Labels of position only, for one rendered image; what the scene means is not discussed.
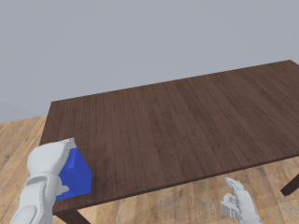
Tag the right robot hand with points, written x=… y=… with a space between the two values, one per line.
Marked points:
x=232 y=205

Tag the table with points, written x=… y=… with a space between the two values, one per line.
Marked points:
x=158 y=136

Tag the robot right forearm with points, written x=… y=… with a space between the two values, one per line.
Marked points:
x=249 y=218

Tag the left robot hand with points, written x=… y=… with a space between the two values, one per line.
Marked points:
x=51 y=158

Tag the robot left forearm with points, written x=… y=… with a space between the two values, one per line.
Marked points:
x=37 y=199

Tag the sponge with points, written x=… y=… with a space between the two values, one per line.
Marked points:
x=76 y=175

